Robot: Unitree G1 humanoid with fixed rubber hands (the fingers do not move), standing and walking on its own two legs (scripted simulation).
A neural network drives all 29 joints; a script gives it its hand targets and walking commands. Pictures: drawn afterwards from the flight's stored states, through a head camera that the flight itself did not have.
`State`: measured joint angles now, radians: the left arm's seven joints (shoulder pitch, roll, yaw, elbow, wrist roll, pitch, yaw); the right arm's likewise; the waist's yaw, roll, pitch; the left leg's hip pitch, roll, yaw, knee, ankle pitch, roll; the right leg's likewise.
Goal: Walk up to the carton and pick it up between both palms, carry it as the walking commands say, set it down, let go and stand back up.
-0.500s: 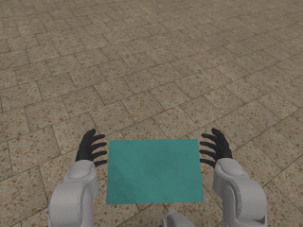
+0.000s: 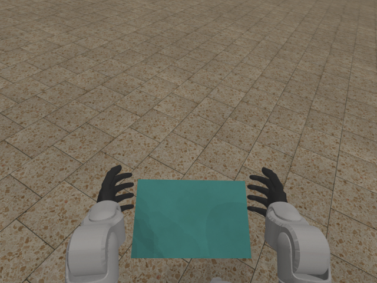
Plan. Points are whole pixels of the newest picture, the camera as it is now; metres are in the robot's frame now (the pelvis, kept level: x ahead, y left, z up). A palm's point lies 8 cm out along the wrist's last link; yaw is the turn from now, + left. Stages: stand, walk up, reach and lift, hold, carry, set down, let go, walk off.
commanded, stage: carry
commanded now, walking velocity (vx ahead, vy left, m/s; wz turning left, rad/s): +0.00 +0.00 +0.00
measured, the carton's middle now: (190, 219) +0.29 -0.01 -0.02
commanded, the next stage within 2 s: none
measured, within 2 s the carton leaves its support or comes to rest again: neither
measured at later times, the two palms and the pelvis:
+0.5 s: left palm (137, 261) +0.17 +0.09 +0.10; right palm (329, 257) +0.16 -0.21 +0.11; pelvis -0.08 -0.06 +0.00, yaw -1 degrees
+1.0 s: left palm (128, 264) +0.16 +0.10 +0.11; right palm (327, 262) +0.16 -0.20 +0.11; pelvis -0.10 -0.05 +0.01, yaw -1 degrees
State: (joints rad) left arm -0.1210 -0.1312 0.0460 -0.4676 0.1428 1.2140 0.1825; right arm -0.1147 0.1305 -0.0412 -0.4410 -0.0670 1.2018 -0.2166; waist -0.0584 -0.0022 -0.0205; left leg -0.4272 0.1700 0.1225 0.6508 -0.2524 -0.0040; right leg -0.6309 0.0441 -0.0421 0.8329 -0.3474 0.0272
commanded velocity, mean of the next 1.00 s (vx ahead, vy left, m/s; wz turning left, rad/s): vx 0.00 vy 0.00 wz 0.00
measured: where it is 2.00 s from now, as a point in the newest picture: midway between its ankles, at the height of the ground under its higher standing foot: outside the picture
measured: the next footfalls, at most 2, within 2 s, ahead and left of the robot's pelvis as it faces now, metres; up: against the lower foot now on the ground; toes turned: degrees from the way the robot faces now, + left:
right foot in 0.18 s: -0.01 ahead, -0.16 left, +0.00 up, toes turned +7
left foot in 0.40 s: +0.00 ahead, +0.08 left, +0.00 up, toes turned -5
